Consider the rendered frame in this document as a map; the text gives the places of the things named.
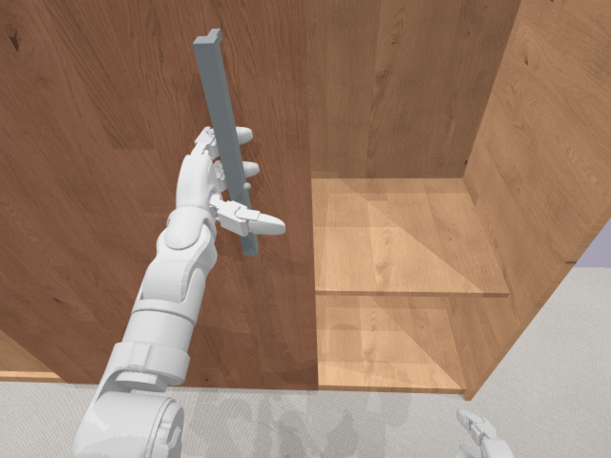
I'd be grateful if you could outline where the robot left hand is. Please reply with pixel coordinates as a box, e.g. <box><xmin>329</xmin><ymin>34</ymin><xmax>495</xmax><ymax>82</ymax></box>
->
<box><xmin>176</xmin><ymin>127</ymin><xmax>285</xmax><ymax>237</ymax></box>

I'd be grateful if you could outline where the robot left forearm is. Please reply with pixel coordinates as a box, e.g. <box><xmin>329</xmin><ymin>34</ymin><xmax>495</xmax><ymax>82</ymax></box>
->
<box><xmin>70</xmin><ymin>207</ymin><xmax>218</xmax><ymax>458</ymax></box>

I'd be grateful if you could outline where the handle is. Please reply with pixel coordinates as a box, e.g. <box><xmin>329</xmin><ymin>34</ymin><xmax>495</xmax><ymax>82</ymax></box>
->
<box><xmin>193</xmin><ymin>29</ymin><xmax>259</xmax><ymax>256</ymax></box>

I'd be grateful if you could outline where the left robot upper arm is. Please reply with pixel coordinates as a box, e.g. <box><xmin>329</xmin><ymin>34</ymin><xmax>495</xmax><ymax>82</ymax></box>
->
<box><xmin>73</xmin><ymin>391</ymin><xmax>184</xmax><ymax>458</ymax></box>

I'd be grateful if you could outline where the robot right hand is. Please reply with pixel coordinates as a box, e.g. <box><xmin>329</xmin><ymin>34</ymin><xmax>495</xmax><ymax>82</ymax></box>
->
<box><xmin>455</xmin><ymin>408</ymin><xmax>515</xmax><ymax>458</ymax></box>

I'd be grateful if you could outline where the wardrobe door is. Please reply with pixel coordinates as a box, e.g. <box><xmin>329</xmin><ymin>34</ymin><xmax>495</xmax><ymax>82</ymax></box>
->
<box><xmin>0</xmin><ymin>0</ymin><xmax>319</xmax><ymax>390</ymax></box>
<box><xmin>0</xmin><ymin>329</ymin><xmax>53</xmax><ymax>372</ymax></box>

